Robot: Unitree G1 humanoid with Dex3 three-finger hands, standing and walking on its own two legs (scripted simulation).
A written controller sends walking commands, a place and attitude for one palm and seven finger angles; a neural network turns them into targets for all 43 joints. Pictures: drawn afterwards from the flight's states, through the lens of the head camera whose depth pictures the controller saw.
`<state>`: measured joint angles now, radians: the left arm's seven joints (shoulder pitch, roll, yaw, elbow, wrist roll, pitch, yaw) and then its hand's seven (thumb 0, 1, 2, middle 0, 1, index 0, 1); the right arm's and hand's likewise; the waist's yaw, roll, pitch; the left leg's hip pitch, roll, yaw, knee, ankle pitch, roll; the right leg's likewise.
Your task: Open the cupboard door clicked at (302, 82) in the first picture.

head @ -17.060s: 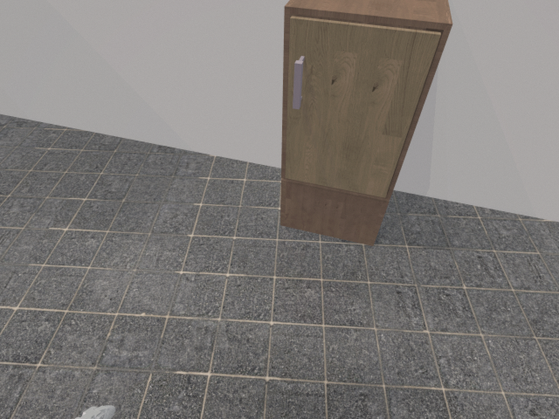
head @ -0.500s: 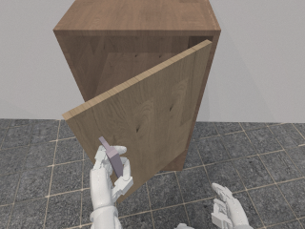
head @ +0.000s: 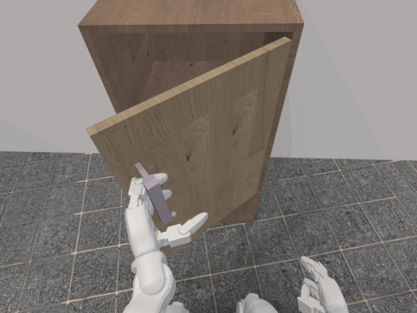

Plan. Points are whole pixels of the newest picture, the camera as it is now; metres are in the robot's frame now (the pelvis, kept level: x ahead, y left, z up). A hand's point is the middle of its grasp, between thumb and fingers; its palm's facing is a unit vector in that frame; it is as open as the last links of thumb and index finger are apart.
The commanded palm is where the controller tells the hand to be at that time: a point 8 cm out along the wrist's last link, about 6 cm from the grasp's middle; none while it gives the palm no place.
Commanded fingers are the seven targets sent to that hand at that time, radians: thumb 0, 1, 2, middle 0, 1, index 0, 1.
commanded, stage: open thumb and fingers to let go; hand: left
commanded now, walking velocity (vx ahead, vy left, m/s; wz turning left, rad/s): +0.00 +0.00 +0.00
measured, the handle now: (153, 194) +0.32 +0.12 +0.05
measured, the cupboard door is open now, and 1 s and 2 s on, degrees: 40 44 43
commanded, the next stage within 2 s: slide the hand sideways off the handle in 0.38 s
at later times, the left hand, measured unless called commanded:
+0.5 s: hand (168, 211) +0.29 +0.09 +0.06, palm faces +0.30 -0.95 -0.02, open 14.6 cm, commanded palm +0.24 +0.12 +0.05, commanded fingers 0.00 -0.50 0.30 -0.15 -0.30 -0.15 -0.30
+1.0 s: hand (171, 241) +0.24 +0.07 +0.06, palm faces -0.11 -0.99 +0.01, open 16.1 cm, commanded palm +0.21 +0.14 +0.05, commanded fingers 0.00 -0.50 0.30 -0.15 -0.30 -0.15 -0.30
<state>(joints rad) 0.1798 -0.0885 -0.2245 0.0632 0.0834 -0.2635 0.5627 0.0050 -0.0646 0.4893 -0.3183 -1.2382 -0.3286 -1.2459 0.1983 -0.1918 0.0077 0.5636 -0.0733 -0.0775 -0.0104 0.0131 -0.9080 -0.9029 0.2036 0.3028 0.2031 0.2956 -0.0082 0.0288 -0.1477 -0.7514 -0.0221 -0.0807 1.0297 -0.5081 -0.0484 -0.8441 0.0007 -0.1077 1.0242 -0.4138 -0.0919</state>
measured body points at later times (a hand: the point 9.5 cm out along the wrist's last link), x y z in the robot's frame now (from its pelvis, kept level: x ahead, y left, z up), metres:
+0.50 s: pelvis +0.00 +0.03 +0.00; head +0.04 +0.02 +0.45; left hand +0.27 +0.14 +0.06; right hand +0.19 -0.18 -0.09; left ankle +0.00 +0.16 -0.67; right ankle +0.05 -0.06 -0.67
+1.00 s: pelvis +0.00 +0.04 -0.01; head +0.05 +0.03 +0.44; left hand +0.24 +0.13 +0.06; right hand +0.18 -0.17 -0.08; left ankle +0.00 +0.16 -0.67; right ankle +0.05 -0.06 -0.67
